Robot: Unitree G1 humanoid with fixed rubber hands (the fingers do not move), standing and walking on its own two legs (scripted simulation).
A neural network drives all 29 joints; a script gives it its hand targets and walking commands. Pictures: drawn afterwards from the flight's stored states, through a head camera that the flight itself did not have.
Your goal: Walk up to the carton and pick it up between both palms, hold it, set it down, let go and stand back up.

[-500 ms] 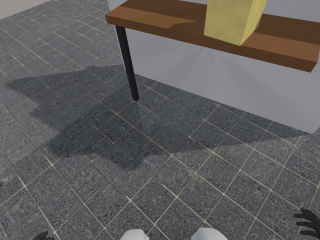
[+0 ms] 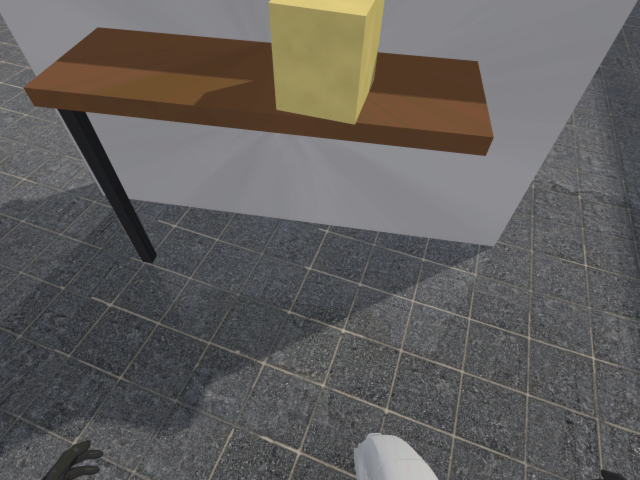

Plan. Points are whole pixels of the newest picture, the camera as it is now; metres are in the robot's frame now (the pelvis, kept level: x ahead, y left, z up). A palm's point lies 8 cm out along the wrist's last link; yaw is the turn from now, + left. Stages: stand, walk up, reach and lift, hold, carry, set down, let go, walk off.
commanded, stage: walk up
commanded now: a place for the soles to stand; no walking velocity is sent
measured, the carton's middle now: (329, 47) +0.91 -0.06 +0.09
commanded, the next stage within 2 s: none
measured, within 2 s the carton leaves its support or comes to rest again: neither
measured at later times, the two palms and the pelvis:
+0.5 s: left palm (87, 419) +0.23 +0.33 -0.10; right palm (564, 468) +0.13 -0.32 -0.12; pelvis +0.08 +0.01 -0.03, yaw -12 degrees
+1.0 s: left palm (102, 391) +0.27 +0.32 -0.11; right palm out of the picture +0.08 -0.31 -0.10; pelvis +0.08 +0.03 -0.01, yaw -16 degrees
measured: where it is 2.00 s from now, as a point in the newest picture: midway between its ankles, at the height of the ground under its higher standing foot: outside the picture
